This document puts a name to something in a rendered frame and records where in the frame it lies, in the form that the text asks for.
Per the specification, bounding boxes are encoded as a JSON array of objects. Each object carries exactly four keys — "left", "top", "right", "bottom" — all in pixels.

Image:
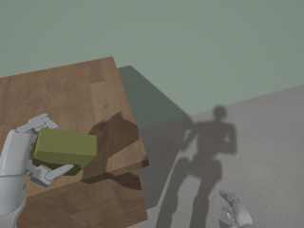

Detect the robot left forearm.
[{"left": 0, "top": 176, "right": 27, "bottom": 228}]

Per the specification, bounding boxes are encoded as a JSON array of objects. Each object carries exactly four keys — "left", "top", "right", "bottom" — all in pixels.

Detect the table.
[{"left": 0, "top": 56, "right": 149, "bottom": 228}]

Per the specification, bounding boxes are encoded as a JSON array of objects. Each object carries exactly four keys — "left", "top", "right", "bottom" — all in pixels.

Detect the sponge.
[{"left": 29, "top": 127, "right": 97, "bottom": 176}]

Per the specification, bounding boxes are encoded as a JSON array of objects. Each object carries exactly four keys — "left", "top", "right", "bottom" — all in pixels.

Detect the robot right hand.
[{"left": 218, "top": 189, "right": 256, "bottom": 228}]

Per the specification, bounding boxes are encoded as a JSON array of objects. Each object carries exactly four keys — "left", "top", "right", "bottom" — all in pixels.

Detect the robot left hand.
[{"left": 0, "top": 113, "right": 74, "bottom": 188}]

